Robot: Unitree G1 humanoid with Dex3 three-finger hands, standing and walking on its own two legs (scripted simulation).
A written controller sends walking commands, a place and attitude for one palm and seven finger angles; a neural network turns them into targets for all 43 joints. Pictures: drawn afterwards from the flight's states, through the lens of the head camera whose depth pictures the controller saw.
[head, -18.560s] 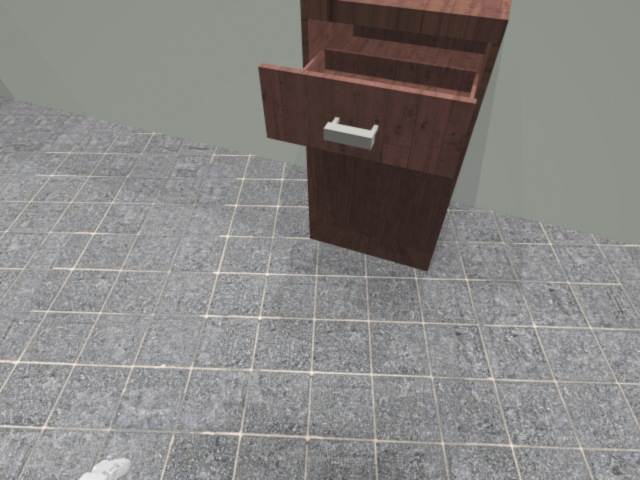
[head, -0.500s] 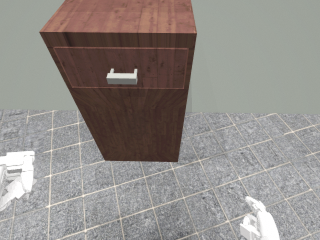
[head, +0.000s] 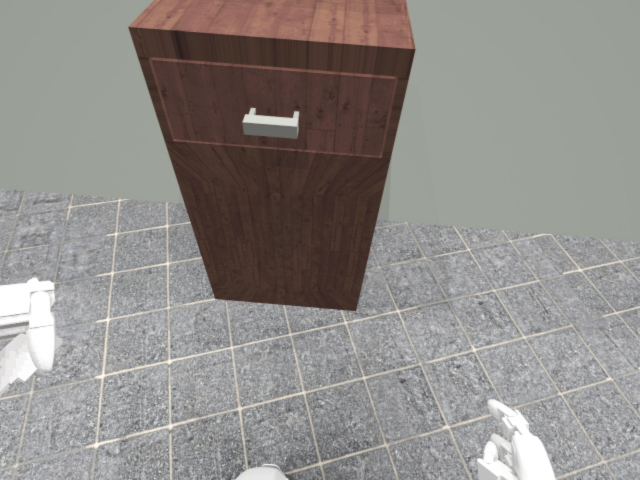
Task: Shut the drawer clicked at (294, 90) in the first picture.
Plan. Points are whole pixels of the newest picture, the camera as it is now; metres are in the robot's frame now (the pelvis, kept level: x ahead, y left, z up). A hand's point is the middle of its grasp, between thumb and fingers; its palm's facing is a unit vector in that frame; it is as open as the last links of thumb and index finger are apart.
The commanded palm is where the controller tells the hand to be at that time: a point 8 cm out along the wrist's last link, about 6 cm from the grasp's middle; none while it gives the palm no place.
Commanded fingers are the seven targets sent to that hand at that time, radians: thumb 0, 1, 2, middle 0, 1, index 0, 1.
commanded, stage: step back with the hand held close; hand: left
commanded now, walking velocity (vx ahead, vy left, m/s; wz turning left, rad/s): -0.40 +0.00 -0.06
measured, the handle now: (272, 120) +0.75 +0.13 +0.03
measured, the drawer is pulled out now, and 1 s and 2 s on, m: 0.00 0.00 0.00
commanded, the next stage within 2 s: stop stepping back and stand still in 0.46 s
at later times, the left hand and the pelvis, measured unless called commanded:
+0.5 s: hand out of the picture +0.10 +0.26 +0.20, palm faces +0.41 -0.82 -0.40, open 3.3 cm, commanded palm +0.04 +0.29 +0.19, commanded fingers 0.00 0.90 0.90 -1.40 -1.60 -1.40 -1.60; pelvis -0.10 +0.01 +0.01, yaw -1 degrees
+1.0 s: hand out of the picture +0.01 +0.21 +0.18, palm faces +0.21 -0.85 -0.48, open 3.3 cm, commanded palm -0.05 +0.27 +0.19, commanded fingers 0.00 0.90 0.90 -1.40 -1.60 -1.40 -1.60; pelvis -0.21 +0.00 +0.01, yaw -6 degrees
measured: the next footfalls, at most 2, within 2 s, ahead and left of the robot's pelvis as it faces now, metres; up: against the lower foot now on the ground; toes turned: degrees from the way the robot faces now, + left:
right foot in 0.64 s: -0.23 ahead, -0.13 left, +0.00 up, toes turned -7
left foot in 0.78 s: -0.05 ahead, +0.08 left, +0.00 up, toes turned -4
